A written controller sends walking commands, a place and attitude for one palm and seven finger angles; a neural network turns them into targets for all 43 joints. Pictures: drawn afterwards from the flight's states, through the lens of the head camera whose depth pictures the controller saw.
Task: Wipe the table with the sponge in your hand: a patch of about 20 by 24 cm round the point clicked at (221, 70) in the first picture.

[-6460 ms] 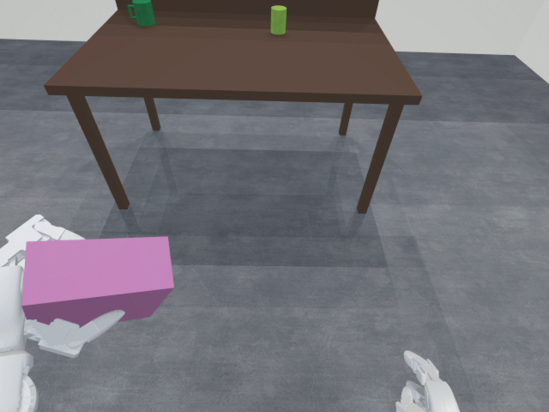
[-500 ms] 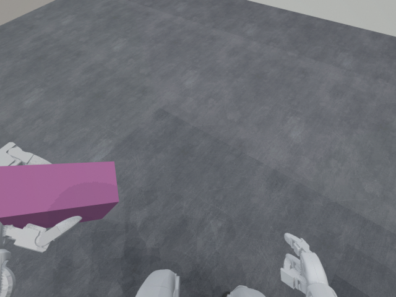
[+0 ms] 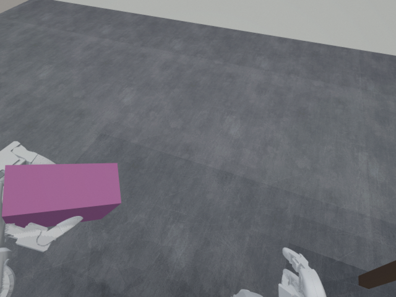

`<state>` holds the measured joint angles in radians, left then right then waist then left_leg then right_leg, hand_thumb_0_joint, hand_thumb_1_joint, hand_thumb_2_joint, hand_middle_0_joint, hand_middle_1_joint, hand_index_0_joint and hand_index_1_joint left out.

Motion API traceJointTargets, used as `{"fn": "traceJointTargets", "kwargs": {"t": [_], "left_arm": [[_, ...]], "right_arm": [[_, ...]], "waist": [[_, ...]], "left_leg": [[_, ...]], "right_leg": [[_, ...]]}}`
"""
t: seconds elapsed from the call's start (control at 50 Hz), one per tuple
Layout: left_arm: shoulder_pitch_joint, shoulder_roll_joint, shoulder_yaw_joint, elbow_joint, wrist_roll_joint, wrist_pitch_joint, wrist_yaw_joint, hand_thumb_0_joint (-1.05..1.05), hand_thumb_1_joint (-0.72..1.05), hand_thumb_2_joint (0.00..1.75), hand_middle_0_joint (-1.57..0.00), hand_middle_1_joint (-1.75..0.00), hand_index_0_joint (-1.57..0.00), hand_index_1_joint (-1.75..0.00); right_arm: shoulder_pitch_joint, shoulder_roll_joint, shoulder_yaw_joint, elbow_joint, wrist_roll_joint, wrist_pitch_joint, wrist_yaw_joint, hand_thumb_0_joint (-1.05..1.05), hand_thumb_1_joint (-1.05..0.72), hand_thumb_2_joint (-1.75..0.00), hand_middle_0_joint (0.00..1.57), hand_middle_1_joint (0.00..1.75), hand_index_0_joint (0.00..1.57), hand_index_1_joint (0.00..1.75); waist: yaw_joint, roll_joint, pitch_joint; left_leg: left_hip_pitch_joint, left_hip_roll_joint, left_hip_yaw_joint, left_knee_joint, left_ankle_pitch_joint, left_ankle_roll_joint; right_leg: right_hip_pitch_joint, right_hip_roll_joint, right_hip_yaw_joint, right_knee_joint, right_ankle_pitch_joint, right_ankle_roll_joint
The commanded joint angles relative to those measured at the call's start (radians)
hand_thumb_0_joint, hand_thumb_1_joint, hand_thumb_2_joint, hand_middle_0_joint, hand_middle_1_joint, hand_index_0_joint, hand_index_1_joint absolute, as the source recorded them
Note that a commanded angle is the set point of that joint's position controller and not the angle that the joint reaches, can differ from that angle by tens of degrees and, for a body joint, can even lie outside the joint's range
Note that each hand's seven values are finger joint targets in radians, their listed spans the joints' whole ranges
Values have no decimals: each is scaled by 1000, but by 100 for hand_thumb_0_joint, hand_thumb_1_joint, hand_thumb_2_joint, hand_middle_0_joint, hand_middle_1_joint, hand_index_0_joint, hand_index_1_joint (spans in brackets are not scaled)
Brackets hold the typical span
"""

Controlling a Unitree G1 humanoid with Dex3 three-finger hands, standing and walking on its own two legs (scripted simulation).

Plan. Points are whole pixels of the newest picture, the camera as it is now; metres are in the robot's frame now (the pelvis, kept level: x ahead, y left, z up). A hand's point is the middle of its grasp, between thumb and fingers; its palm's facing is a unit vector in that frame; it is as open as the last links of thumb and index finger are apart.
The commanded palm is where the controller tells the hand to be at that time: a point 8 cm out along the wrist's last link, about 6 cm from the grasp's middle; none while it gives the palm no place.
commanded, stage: turn to face it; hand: left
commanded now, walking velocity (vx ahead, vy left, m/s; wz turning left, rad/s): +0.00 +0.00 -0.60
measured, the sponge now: (79, 196) +0.22 +0.21 +0.15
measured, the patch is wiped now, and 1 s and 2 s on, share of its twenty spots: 0.00 0.00 0.00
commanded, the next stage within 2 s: none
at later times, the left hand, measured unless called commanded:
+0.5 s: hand (128, 201) +0.21 +0.13 +0.17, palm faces +0.13 -0.87 -0.47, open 10.1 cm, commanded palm +0.17 +0.18 +0.18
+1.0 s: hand (237, 235) +0.19 -0.02 +0.16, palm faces -0.24 -0.79 -0.56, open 10.1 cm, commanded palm +0.16 +0.06 +0.18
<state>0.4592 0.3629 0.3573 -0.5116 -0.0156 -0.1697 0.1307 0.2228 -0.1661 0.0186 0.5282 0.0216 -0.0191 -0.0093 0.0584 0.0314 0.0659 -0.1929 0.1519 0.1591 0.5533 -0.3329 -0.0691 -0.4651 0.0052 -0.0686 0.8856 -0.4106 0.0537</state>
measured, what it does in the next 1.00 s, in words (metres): walks backwards, turning right: right foot, then left foot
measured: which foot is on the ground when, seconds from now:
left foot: down 0.00-0.08, up 0.10-0.48, down 0.50-0.78, up 0.80-1.00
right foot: up 0.00-0.06, down 0.08-0.50, up 0.52-0.76, down 0.78-1.00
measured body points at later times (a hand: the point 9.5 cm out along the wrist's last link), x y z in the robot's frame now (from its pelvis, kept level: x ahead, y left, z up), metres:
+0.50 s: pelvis -0.06 -0.04 +0.00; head -0.02 -0.05 +0.44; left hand +0.20 +0.17 +0.19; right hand +0.04 -0.35 -0.08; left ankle -0.04 +0.09 -0.73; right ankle +0.01 -0.13 -0.73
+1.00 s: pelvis -0.13 -0.08 +0.00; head -0.07 -0.13 +0.44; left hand +0.19 +0.02 +0.19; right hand -0.14 -0.37 -0.11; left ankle -0.07 +0.04 -0.68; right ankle -0.15 -0.18 -0.73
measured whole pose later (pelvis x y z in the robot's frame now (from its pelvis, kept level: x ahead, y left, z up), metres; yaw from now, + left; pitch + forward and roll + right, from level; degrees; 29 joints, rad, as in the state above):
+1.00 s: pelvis -0.13 -0.08 +0.00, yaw -35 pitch +1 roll +1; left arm 0.58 0.44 0.42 -0.64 -0.05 -0.19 0.13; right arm 0.13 -0.23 -0.01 0.55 0.01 0.06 -0.01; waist -0.03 0.00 0.16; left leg -0.45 0.06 0.06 0.95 -0.46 -0.09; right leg -0.37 0.05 0.02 0.56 -0.21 -0.05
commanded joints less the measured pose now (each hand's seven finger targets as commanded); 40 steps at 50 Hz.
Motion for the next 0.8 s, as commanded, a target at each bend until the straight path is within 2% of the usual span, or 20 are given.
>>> {"fn": "traceJointTargets", "kwargs": {"t": [0.0, 0.04, 0.06, 0.08, 0.1, 0.14, 0.22, 0.36, 0.42, 0.44, 0.46, 0.48, 0.5, 0.54, 0.58, 0.66, 0.72, 0.74, 0.76, 0.78], "left_arm": [[-177, 161, 67, -200, -4, -63, 14, 0, 10, 130, -120, -160, -120, -160], [-179, 180, 88, -211, -1, -63, 16, 0, 10, 130, -120, -160, -120, -160], [-160, 231, 133, -210, 3, -73, 25, 0, 10, 130, -120, -160, -120, -160], [-103, 266, 193, -197, -18, -73, 35, 0, 10, 130, -120, -160, -120, -160], [-53, 274, 208, -247, -41, -67, 34, 0, 10, 130, -120, -160, -120, -160], [82, 269, 251, -318, -55, -81, 40, 0, 10, 130, -120, -160, -120, -160], [116, 237, 256, -312, -59, -85, 44, 0, 10, 130, -120, -160, -120, -160], [98, 189, 185, -219, -47, -54, 41, 0, 10, 130, -120, -160, -120, -160], [18, 182, 138, -266, -38, -54, 35, 0, 10, 130, -120, -160, -120, -160], [-6, 186, 132, -283, -34, -61, 32, 0, 10, 130, -120, -160, -120, -160], [-38, 187, 127, -302, -30, -70, 26, 0, 10, 130, -120, -160, -120, -160], [-56, 190, 134, -312, -21, -79, 21, 0, 10, 130, -120, -160, -120, -160], [-70, 217, 155, -314, -3, -81, 25, 0, 10, 130, -120, -160, -120, -160], [-93, 195, 133, -304, 4, -83, 17, 0, 10, 130, -120, -160, -120, -160], [-102, 133, 64, -274, -4, -76, 17, 0, 10, 130, -120, -160, -120, -160], [-150, 144, 61, -232, -8, -72, 20, 0, 10, 130, -120, -160, -120, -160], [-129, 169, 91, -211, -4, -65, 19, 0, 10, 130, -120, -160, -120, -160], [-136, 199, 116, -236, -3, -74, 24, 0, 10, 130, -120, -160, -120, -160], [-87, 272, 189, -217, -6, -85, 35, 0, 10, 130, -120, -160, -120, -160], [-8, 258, 208, -176, -38, -67, 35, 0, 10, 130, -120, -160, -120, -160]], "right_arm": [[-52, -185, -73, -130, -6, -78, -3, 0, -90, -90, 20, 30, 20, 30], [-51, -172, -70, -134, 0, -81, 6, 0, -90, -90, 20, 30, 20, 30], [-61, -140, -64, -140, 5, -80, 6, 0, -90, -90, 20, 30, 20, 30], [-95, -129, -58, -164, 3, -75, 2, 0, -90, -90, 20, 30, 20, 30], [-125, -132, -71, -157, 4, -58, 0, 0, -90, -90, 20, 30, 20, 30], [-146, -96, -34, -139, -10, -15, 11, 0, -90, -90, 20, 30, 20, 30], [-170, -102, -46, -121, -12, 18, 3, 0, -90, -90, 20, 30, 20, 30], [-146, -149, -64, -144, -1, 39, -3, 0, -90, -90, 20, 30, 20, 30], [-121, -160, -63, -142, -3, 41, -6, 0, -90, -90, 20, 30, 20, 30], [-103, -164, -64, -145, -7, 35, -10, 0, -90, -90, 20, 30, 20, 30], [-104, -183, -72, -153, -16, 28, -17, 0, -90, -90, 20, 30, 20, 30], [-124, -199, -78, -169, -17, 20, -20, 0, -90, -90, 20, 30, 20, 30], [-132, -167, -70, -168, -11, 8, -26, 0, -90, -90, 20, 30, 20, 30], [-123, -147, -76, -163, -14, -10, -22, 0, -90, -90, 20, 30, 20, 30], [-102, -163, -75, -146, 2, -30, -6, 0, -90, -90, 20, 30, 20, 30], [-52, -182, -73, -136, -5, -71, 2, 0, -90, -90, 20, 30, 20, 30], [-41, -179, -76, -138, -3, -81, 12, 0, -90, -90, 20, 30, 20, 30], [-43, -155, -69, -142, 4, -80, 17, 0, -90, -90, 20, 30, 20, 30], [-77, -122, -53, -159, -2, -74, 11, 0, -90, -90, 20, 30, 20, 30], [-102, -135, -66, -161, 7, -59, 5, 0, -90, -90, 20, 30, 20, 30]], "waist": [[-49, 202, -76], [-41, 118, -131], [-35, -101, -166], [-15, -329, -213], [-11, -306, -247], [-24, -100, -299], [-44, -136, -273], [-22, -186, -219], [-36, -116, -208], [-45, -83, -202], [-45, 11, -163], [-31, 207, -125], [-19, 299, -132], [-31, 230, -49], [-28, 238, -22], [-54, 243, -62], [-44, 175, -135], [-45, 13, -180], [-29, -248, -199], [-19, -347, -252]], "left_leg": [[19, 207, -9, -42, 513, 87], [-41, 158, 13, 176, 421, 49], [-178, 56, 47, 391, 142, 7], [-364, -63, -41, 588, -296, -26], [-342, -42, -174, 673, -281, -21], [-397, -38, -194, 690, -185, -28], [-281, -57, -145, 486, -132, -32], [-151, -112, -123, 191, -141, -1], [11, -107, -113, -33, -73, 24], [88, -79, -114, -128, -52, 44], [126, 33, -221, -219, -95, 99], [145, 205, -348, -275, 3, 169], [0, 326, -383, -328, -9, 231], [-130, 314, -283, -287, 89, 248], [-67, 245, -104, -214, 269, 175], [0, 224, -48, -121, 459, 113], [0, 171, 3, 103, 442, 57], [-74, 107, 36, 290, 317, 25], [-336, -19, 17, 491, -175, -16], [-398, -51, -117, 634, -298, -28]], "right_leg": [[169, 18, -92, -256, 77, 13], [336, -27, -47, -426, 279, -21], [451, -171, 161, -444, 656, -101], [473, -327, 469, -468, 928, -199], [419, -356, 508, -492, 809, -202], [508, -305, 404, -416, 745, -232], [364, -249, 337, -471, 612, -214], [223, -216, 465, -567, 280, -212], [127, -170, 457, -560, 172, -163], [66, -137, 436, -520, 125, -131], [-40, -66, 393, -423, 49, -92], [-142, 41, 253, -198, -34, -45], [-98, 39, 126, 139, -73, -20], [-95, -28, 124, 353, -50, -1], [-92, -46, 43, 194, -54, 8], [89, -5, -62, -142, -21, 14], [287, 7, -81, -410, 206, -6], [394, -100, 38, -466, 476, -56], [543, -275, 331, -438, 1010, -166], [510, -338, 471, -432, 1101, -205]]}}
